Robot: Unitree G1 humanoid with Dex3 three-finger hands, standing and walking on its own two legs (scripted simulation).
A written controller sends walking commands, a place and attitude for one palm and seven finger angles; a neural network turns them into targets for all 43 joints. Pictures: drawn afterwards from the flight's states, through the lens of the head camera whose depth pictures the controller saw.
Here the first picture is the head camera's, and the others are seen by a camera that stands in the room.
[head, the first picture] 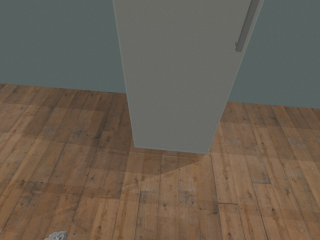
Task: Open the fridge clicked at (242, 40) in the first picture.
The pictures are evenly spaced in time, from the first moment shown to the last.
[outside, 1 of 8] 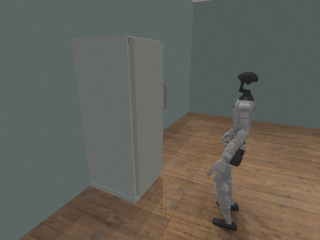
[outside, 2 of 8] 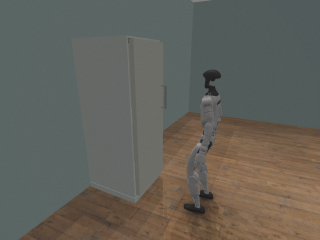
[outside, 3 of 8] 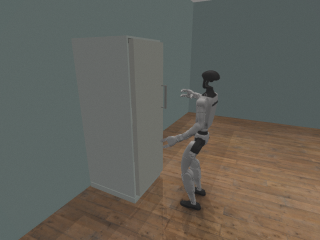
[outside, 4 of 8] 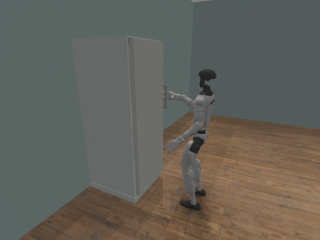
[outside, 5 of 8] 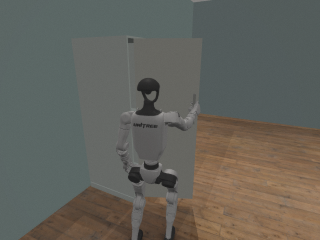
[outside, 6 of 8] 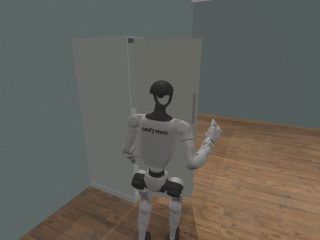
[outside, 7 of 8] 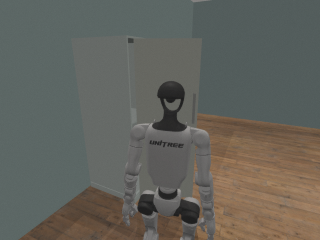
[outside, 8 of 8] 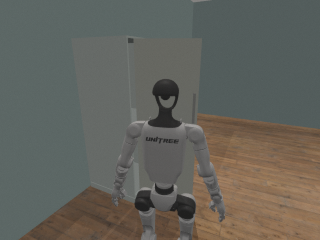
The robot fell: no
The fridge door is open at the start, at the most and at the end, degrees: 0 72 65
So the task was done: yes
